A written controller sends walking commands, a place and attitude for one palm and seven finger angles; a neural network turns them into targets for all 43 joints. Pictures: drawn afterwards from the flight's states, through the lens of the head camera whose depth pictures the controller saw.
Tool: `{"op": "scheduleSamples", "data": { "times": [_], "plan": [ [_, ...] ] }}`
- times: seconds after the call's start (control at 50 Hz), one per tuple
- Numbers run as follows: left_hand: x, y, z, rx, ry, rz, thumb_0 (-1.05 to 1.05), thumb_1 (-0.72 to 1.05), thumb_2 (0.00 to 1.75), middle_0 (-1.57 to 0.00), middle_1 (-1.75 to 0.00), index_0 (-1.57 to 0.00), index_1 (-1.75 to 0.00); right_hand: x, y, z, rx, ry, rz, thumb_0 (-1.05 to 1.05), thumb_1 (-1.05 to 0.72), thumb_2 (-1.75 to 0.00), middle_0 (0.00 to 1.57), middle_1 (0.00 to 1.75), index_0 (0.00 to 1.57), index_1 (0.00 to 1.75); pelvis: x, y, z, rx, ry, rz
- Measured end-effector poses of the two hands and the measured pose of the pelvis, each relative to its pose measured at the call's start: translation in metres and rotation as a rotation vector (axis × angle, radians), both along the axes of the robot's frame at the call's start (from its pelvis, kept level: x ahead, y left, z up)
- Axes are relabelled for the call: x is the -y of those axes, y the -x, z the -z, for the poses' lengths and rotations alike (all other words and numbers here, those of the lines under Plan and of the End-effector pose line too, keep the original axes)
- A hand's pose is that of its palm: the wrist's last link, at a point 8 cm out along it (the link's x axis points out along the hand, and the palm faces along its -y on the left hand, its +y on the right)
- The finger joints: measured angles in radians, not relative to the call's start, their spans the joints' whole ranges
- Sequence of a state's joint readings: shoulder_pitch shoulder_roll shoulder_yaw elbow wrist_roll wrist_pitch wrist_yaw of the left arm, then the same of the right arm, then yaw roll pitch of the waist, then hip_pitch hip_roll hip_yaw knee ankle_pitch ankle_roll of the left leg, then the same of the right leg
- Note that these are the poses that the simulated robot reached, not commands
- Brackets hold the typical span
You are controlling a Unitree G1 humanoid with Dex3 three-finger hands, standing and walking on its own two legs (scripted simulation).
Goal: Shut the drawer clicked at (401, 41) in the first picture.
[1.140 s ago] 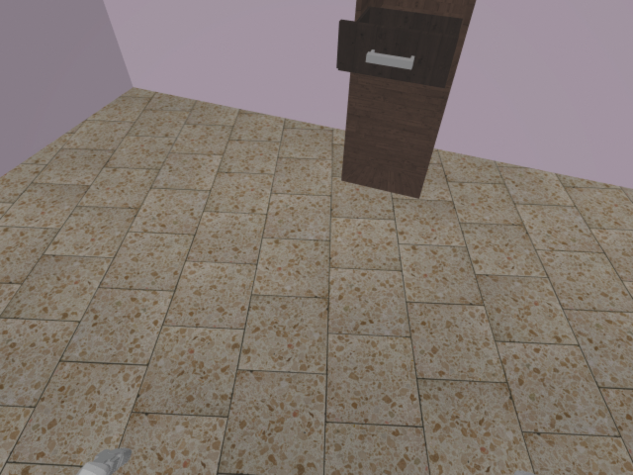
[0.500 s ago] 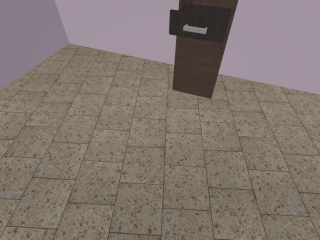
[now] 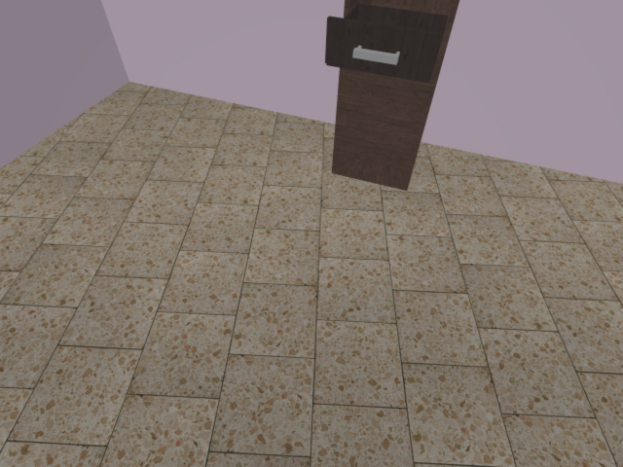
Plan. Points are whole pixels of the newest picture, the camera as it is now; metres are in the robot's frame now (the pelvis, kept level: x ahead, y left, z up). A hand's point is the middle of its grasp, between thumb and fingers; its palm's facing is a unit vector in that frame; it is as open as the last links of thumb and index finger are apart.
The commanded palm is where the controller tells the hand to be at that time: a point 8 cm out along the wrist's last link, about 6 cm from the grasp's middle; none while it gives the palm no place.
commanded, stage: look at it before walking up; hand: left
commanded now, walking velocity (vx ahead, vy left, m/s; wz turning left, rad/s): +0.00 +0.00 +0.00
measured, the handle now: (377, 53) +1.25 -0.13 -0.01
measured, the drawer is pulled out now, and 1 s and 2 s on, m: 0.30 0.30 0.30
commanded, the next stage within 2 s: walk to a spot facing it in 0.40 s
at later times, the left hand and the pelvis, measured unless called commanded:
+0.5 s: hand out of the picture +0.08 +0.25 -0.16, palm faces -0.03 -0.94 -0.33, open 7.4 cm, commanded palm none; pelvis +0.01 +0.00 +0.00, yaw +0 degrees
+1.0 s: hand out of the picture +0.16 +0.16 -0.19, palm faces -0.15 -0.97 -0.17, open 7.4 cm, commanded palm none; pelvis +0.12 -0.01 -0.02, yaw -9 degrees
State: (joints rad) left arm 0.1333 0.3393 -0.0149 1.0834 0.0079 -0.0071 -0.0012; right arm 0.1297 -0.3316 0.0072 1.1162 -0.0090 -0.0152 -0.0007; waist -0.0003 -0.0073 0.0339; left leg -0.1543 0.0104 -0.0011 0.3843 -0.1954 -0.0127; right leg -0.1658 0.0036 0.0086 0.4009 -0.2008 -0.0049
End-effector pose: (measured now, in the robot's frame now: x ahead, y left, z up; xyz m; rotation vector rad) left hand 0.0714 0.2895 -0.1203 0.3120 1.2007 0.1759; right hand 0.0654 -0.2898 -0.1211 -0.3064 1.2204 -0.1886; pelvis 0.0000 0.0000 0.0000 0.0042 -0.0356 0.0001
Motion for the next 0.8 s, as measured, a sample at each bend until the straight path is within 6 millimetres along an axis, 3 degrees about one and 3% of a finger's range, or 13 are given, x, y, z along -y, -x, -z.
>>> {"op": "scheduleSamples", "data": {
  "times": [0.3, 0.54, 0.64, 0.8],
  "plan": [
    [-0.004, -0.004, -0.001, -0.004, -0.003, -0.007, 0.01, 0.90, 0.89, -0.20, -0.30, -0.21, -0.30, -0.002, -0.020, -0.004, 0.030, 0.005, -0.013, 0.01, -0.90, -0.90, 0.20, 0.30, 0.20, 0.30, -0.002, -0.006, -0.001, 0.001, 0.001, 0.000],
    [-0.006, -0.002, 0.000, -0.014, -0.003, -0.013, 0.01, 0.90, 0.89, -0.20, -0.30, -0.21, -0.30, -0.003, -0.024, -0.005, 0.023, 0.009, -0.018, 0.01, -0.90, -0.90, 0.20, 0.30, 0.20, 0.30, -0.003, -0.009, -0.002, 0.000, 0.002, -0.001],
    [0.005, 0.006, 0.010, -0.053, 0.027, -0.022, 0.01, 0.90, 0.89, -0.20, -0.30, -0.20, -0.30, -0.014, -0.016, 0.003, 0.004, -0.017, 0.004, 0.01, -0.90, -0.90, 0.20, 0.30, 0.20, 0.30, -0.004, -0.018, 0.002, -0.004, 0.005, 0.023],
    [0.032, 0.023, 0.039, -0.190, 0.133, -0.037, 0.01, 0.90, 0.89, -0.20, -0.30, -0.20, -0.30, -0.045, 0.013, 0.024, -0.089, -0.073, 0.100, 0.01, -0.90, -0.90, 0.20, 0.30, 0.20, 0.30, -0.010, -0.053, 0.014, -0.024, 0.011, 0.072]
  ]
}}
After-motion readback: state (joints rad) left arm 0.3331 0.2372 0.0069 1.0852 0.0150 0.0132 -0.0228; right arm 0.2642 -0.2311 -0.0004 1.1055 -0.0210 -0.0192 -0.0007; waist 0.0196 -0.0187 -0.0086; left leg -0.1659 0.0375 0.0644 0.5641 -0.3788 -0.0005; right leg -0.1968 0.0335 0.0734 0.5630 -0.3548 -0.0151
